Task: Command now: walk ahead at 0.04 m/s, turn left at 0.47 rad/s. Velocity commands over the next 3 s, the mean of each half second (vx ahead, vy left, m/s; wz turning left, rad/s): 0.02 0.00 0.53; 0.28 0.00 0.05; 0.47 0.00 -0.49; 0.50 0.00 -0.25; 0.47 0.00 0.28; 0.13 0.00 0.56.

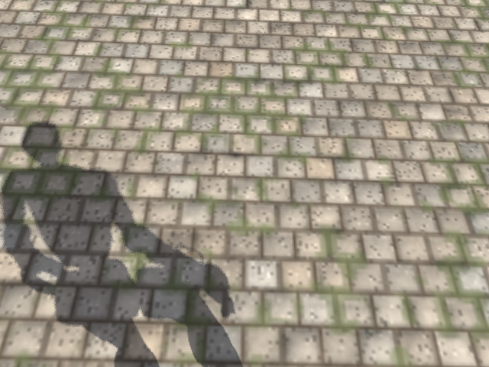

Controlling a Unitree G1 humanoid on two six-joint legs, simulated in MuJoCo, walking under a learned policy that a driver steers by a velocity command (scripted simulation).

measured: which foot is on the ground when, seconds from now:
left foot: down 0.00-0.24, up 0.26-0.66, down 0.68-1.00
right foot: up 0.00-0.22, down 0.24-0.68, up 0.70-1.00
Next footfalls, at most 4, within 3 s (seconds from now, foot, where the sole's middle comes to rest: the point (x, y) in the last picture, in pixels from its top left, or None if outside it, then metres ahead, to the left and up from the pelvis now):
0.24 right None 0.06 -0.13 -0.77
0.68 left None -0.02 0.06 -0.77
1.16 right None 0.37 -0.02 -0.77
1.72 left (191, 279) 0.69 0.13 -0.77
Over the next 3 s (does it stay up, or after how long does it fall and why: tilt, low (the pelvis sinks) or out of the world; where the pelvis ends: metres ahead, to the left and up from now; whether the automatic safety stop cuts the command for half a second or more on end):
stays up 1.02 0.02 0.00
